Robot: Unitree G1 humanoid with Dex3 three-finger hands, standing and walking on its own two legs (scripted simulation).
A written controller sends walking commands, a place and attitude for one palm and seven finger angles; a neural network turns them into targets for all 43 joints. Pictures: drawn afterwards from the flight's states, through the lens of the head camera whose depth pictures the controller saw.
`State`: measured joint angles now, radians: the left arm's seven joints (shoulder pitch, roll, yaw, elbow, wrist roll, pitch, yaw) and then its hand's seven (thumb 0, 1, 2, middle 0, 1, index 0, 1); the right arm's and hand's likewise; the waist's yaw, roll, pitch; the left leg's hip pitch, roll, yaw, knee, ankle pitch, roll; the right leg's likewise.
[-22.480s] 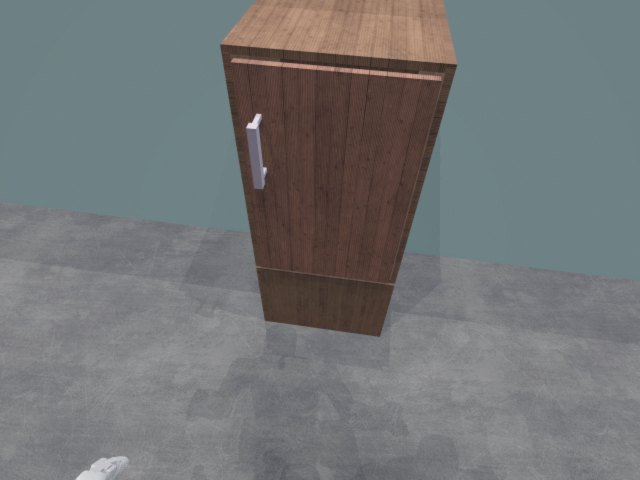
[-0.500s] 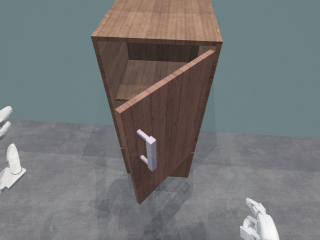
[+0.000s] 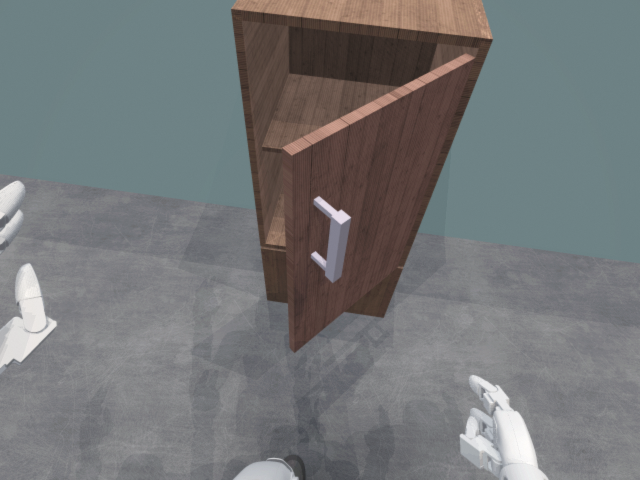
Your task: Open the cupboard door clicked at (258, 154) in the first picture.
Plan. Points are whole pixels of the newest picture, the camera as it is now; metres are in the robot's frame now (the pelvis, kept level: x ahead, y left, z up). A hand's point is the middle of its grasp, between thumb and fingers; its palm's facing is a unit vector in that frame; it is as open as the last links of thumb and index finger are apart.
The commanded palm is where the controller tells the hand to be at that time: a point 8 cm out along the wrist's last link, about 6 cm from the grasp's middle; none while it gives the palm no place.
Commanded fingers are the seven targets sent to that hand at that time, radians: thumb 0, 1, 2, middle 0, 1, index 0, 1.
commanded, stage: step back with the hand held close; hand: left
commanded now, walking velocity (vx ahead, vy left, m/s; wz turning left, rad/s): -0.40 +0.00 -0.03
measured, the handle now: (327, 241) +0.44 +0.03 +0.01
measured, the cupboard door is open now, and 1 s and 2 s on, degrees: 50 50 50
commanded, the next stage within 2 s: stop stepping back and stand still in 0.26 s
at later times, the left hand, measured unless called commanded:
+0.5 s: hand out of the picture +0.12 +0.25 +0.18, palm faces +0.29 -0.80 -0.53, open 7.4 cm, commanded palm +0.05 +0.30 +0.19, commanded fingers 0.00 0.90 0.90 -0.20 -0.30 -0.20 -0.30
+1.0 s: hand out of the picture +0.07 +0.22 +0.18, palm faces +0.37 -0.82 -0.44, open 7.4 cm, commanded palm +0.01 +0.27 +0.19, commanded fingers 0.00 0.90 0.90 -0.20 -0.30 -0.20 -0.30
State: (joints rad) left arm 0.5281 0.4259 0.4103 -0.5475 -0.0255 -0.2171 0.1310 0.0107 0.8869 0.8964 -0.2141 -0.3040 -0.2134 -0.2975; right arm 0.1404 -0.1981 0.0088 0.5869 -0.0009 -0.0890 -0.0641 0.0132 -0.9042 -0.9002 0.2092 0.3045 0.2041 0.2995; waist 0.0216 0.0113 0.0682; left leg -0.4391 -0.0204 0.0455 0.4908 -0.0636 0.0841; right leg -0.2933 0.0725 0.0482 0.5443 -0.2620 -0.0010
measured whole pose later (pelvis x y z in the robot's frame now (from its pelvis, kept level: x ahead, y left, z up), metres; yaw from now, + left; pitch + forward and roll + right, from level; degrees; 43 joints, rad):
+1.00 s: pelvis -0.14 -0.02 +0.01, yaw -3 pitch -1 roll +1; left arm 0.55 0.41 0.40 -0.47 -0.03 -0.20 0.16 0.01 0.88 0.90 -0.22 -0.30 -0.22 -0.30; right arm 0.27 -0.26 -0.03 0.67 0.00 -0.11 -0.08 0.01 -0.91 -0.90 0.20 0.30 0.20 0.30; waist -0.02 -0.04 -0.03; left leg -0.23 0.02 0.06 0.51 -0.27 -0.01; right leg -0.16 0.04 -0.07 0.51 -0.34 -0.07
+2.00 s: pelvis -0.19 +0.01 +0.01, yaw -1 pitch -1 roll +0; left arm 0.27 0.20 0.02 1.14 0.02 0.00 0.02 0.00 0.91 0.90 -0.20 -0.30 -0.20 -0.29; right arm 0.24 -0.17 -0.01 1.12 -0.02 0.02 -0.02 0.00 -0.91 -0.90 0.20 0.30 0.20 0.30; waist -0.01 0.03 0.04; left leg -0.24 -0.03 0.05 0.39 -0.13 0.05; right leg -0.18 -0.01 -0.09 0.43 -0.22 -0.03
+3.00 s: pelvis -0.14 -0.02 +0.02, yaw -2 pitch -1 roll +1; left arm 0.27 0.13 0.01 1.15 0.00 -0.02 0.04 0.00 0.91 0.90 -0.20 -0.30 -0.20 -0.29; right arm 0.24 -0.15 0.01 1.16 -0.02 0.01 -0.04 0.01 -0.92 -0.90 0.20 0.30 0.20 0.30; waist -0.01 0.01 0.05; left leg -0.17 0.00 0.04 0.38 -0.19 0.00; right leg -0.09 0.03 -0.09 0.37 -0.27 -0.06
